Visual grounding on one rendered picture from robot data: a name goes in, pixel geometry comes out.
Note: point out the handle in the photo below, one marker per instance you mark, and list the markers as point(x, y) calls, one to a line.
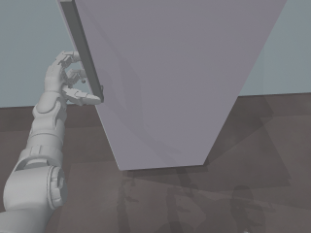
point(71, 13)

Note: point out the robot left upper arm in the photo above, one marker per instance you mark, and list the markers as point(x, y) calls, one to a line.
point(31, 197)

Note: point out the fridge door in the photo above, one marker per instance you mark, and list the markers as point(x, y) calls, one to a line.
point(171, 71)

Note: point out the robot left forearm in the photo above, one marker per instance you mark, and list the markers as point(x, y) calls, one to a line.
point(46, 137)

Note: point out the robot left hand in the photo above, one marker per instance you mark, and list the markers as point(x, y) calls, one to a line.
point(56, 80)

